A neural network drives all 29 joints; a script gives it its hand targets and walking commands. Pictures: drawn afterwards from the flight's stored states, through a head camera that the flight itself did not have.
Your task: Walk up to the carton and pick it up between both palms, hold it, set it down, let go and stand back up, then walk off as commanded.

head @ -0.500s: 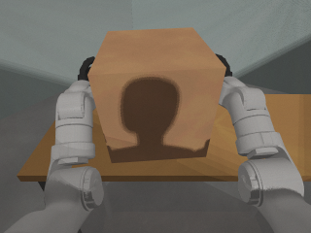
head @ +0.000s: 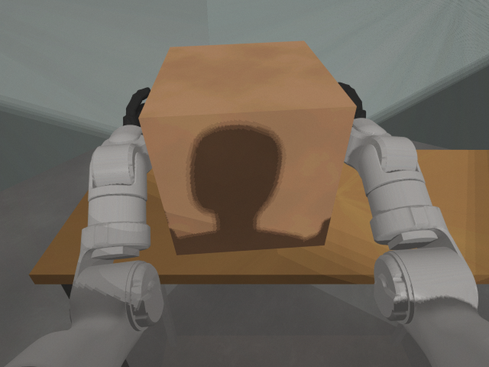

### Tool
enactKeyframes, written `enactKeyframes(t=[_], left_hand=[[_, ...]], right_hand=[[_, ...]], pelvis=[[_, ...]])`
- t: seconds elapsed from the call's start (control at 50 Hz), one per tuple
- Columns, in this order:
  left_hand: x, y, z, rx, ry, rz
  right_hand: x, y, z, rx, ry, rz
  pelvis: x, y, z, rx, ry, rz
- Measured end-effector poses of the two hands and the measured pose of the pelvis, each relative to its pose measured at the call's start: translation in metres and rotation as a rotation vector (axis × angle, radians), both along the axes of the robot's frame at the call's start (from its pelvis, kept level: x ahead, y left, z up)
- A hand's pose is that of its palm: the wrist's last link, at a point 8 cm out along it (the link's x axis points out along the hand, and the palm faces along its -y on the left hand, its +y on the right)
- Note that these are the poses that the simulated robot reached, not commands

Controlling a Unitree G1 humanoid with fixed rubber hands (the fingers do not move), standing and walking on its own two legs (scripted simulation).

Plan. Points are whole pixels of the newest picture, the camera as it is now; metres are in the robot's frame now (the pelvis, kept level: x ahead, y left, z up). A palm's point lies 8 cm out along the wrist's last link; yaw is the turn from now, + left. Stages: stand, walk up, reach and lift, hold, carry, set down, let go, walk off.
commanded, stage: hold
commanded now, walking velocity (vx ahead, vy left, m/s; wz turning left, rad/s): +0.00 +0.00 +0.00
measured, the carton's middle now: (243, 142) +0.40 +0.02 +0.24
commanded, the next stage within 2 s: set down in 1.84 s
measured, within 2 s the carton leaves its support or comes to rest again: neither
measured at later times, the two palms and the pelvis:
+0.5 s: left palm (138, 136) +0.37 +0.18 +0.26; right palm (346, 132) +0.38 -0.14 +0.27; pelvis +0.01 +0.00 +0.00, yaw +0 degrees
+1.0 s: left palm (137, 137) +0.36 +0.18 +0.27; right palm (350, 132) +0.37 -0.15 +0.27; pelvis +0.00 +0.00 +0.00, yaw +0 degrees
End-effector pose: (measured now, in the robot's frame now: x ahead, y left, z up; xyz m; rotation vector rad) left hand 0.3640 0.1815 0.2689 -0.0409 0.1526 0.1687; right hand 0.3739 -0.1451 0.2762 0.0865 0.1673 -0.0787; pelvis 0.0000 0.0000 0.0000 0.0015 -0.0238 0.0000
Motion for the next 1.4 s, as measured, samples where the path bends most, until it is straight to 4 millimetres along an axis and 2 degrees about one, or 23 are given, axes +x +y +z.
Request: enactKeyframes(t=[0.36, 0.86, 1.26, 1.4], left_hand=[[0.014, 0.001, -0.007, -0.001, 0.026, 0.001], [-0.004, 0.000, 0.002, 0.002, -0.007, -0.002], [0.014, 0.000, -0.006, 0.008, 0.017, -0.002], [0.014, 0.001, -0.007, 0.006, 0.026, 0.001]], right_hand=[[0.014, 0.001, -0.009, 0.021, 0.026, 0.001], [-0.004, 0.000, 0.001, -0.004, -0.009, 0.000], [0.014, 0.000, -0.008, -0.007, 0.014, 0.003], [0.015, 0.001, -0.012, 0.023, 0.025, 0.003]], pelvis=[[0.011, 0.000, 0.000, 0.000, 0.015, 0.000], [-0.002, 0.000, 0.000, 0.000, -0.004, 0.001], [0.010, -0.001, 0.000, 0.000, 0.012, 0.002], [0.012, -0.001, 0.001, -0.001, 0.015, 0.002]])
